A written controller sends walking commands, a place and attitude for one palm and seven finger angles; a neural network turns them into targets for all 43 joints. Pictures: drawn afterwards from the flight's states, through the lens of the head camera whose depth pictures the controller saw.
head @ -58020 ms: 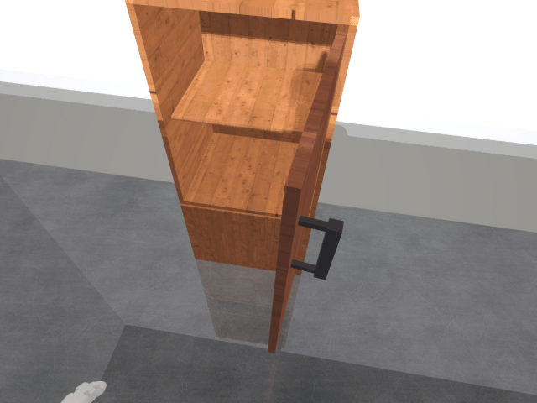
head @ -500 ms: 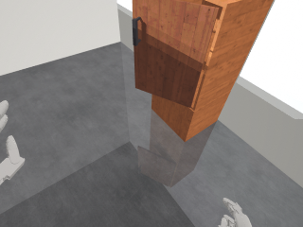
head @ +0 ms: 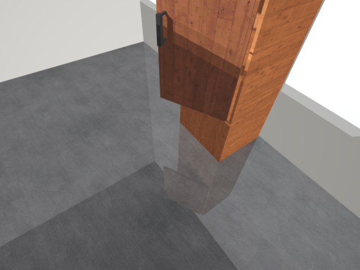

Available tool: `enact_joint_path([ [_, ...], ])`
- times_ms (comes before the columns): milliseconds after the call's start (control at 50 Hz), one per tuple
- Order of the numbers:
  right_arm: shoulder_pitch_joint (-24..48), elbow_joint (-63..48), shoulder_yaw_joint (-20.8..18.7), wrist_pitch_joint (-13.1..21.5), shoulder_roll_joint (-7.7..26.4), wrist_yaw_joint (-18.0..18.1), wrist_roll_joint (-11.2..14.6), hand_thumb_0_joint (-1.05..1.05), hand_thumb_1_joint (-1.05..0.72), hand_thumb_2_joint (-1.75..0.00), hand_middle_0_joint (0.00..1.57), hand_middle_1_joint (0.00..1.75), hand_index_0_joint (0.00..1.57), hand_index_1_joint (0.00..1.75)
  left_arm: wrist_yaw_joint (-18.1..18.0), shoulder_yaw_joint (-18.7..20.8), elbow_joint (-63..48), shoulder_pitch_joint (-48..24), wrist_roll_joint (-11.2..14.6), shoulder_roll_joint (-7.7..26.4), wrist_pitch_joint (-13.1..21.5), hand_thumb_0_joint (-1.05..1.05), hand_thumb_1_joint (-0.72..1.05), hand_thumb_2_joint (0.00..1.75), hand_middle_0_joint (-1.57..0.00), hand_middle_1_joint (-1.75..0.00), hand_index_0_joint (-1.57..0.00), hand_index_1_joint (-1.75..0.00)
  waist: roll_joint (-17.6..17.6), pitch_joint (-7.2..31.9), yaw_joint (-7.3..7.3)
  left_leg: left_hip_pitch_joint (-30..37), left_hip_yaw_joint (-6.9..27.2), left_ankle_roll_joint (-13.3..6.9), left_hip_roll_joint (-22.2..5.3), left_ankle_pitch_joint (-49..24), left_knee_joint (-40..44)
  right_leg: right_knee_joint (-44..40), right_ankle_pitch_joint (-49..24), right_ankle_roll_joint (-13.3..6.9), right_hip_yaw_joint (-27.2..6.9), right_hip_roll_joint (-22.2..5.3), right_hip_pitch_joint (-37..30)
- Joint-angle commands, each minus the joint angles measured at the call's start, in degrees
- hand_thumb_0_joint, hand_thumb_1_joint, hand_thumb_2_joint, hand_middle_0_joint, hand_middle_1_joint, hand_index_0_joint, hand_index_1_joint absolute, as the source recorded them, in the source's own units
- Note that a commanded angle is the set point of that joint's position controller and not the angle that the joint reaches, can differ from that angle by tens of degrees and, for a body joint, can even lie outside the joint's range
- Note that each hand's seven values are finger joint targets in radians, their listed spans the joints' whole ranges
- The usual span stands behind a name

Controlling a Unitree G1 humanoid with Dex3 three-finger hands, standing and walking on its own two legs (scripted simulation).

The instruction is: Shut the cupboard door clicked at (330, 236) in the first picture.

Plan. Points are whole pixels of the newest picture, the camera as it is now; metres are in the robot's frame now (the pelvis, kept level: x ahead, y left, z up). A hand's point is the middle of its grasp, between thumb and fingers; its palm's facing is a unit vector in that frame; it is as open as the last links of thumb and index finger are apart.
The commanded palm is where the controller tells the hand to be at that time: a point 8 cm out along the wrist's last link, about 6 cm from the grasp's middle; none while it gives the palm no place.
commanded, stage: let the arm hang, fingers relaxed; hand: left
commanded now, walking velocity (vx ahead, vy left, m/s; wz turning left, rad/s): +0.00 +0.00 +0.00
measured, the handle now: (161, 28) +1.04 +0.13 +0.05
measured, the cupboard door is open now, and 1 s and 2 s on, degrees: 27 27 27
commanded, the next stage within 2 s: look to check the result in 0.58 s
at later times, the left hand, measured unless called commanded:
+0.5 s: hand out of the picture +0.01 +0.16 -0.17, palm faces -0.01 -0.98 -0.17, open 7.3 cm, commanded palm none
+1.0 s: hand out of the picture +0.01 +0.16 -0.17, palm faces +0.00 -0.98 -0.19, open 7.4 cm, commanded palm none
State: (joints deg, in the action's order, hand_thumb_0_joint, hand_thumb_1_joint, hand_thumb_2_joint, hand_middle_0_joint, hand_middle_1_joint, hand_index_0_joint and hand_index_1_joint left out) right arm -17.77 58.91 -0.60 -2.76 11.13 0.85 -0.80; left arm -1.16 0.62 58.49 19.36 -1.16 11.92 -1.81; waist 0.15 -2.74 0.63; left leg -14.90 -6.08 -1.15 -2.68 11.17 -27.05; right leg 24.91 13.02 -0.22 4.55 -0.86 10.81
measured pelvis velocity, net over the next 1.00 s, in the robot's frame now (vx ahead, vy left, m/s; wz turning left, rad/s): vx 0.02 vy -0.01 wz -0.03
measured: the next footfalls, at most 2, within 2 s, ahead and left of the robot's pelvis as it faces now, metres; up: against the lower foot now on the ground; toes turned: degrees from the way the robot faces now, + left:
none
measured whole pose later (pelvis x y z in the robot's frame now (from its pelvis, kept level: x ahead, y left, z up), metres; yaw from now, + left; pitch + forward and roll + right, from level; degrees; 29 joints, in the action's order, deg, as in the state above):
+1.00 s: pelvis +0.02 -0.01 +0.00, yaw -2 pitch -2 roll +0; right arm -16.9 64.5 -0.9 -0.8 8.1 2.1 -0.4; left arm -2.0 0.7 65.7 17.9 -1.1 8.2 0.2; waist -0.2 -2.1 0.6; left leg -9.7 -7.7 -0.4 -2.8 11.0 -22.4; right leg 21.7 13.1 -0.5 3.0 -0.5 7.0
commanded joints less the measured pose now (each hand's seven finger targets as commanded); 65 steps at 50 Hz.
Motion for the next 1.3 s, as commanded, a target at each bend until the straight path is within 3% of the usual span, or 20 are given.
enact_joint_path([
  [0, -1.1, -1.6, -1.4, 2.1, 6.4, 0.5, -0.1, 0.0, -0.9, -0.9, 0.2, 0.3, 0.2, 0.3, -0.3, 1.0, -0.1, 0.3, 0.3, 6.0, 2.1, 0.0, 0.9, 0.9, -0.2, -0.3, -0.2, -0.3, -0.8, -1.0, 0.22, 1.8, 6.5, -0.4, -3.9, 7.0, 8.3, -7.7, 4.7, -2.4, -6.9, -4.7, 4.4],
  [40, -2.0, -0.5, -1.3, 2.2, 6.4, 0.6, -0.1, 0.0, -0.9, -0.9, 0.2, 0.3, 0.2, 0.3, -0.4, 0.9, 1.3, 0.5, 0.3, 5.6, 2.3, 0.0, 0.9, 0.9, -0.2, -0.3, -0.2, -0.3, 1.6, -0.8, 0.38, 3.3, 6.1, -0.5, -4.0, 5.5, 8.1, -8.0, 4.7, -2.4, -7.0, -4.8, 5.0],
  [140, -2.6, 1.8, -1.1, 2.4, 5.3, 0.7, 0.0, 0.0, -0.9, -0.9, 0.2, 0.3, 0.2, 0.3, -0.7, 0.7, 3.6, 1.2, 0.4, 4.6, 2.4, 0.0, 0.9, 0.9, -0.2, -0.3, -0.2, -0.3, 2.3, -1.0, 0.15, 4.5, 5.5, -0.7, -4.3, 3.0, 8.7, -7.6, 2.2, -2.1, -7.0, -4.7, 4.7],
  [500, -3.9, 4.3, -0.7, 2.5, 1.3, 1.2, 0.0, 0.0, -0.9, -0.9, 0.2, 0.3, 0.2, 0.3, -1.2, 0.6, 5.6, 2.9, 0.4, 1.5, 2.4, 0.0, 0.9, 0.9, -0.2, -0.3, -0.2, -0.3, -1.7, -3.5, -0.1, 4.1, 4.5, -0.1, -3.9, 1.3, 9.7, -7.8, -1.3, -1.7, -6.6, -4.3, 3.5],
  [620, -4.2, 4.3, -0.8, 2.7, 1.5, 1.3, 0.1, 0.0, -0.9, -0.9, 0.2, 0.3, 0.2, 0.3, -1.2, 0.6, 5.9, 3.3, 0.4, 1.3, 2.7, 0.0, 0.9, 0.9, -0.2, -0.3, -0.2, -0.3, -1.2, -1.6, 0.04, 5.6, 4.4, -0.2, -4.0, -1.0, 8.9, -7.8, -2.9, -1.7, -6.6, -4.5, 2.5],
  [840, -3.5, 4.5, -1.0, 2.7, 2.6, 1.4, 0.1, 0.0, -0.9, -0.9, 0.2, 0.3, 0.2, 0.3, -1.1, 0.7, 6.4, 3.0, 0.4, 1.9, 2.8, 0.0, 0.9, 0.9, -0.2, -0.3, -0.2, -0.3, -0.5, -2.7, 0.07, 6.0, 4.4, -0.3, -4.3, -1.2, 9.1, -8.3, -2.7, -1.9, -6.7, -4.5, 2.7],
  [1280, 0.4, 3.7, -1.4, 3.1, 6.1, 1.2, 0.0, 0.0, -0.9, -0.9, 0.2, 0.3, 0.2, 0.3, -0.7, 1.3, 5.2, -1.1, 0.3, 5.5, 3.2, 0.0, 0.9, 0.9, -0.2, -0.3, -0.2, -0.3, -0.7, -0.3, 0.04, 7.8, 4.9, -0.3, -4.8, -5.3, 9.2, -8.7, -6.9, -2.0, -6.6, -5.2, -0.2],
])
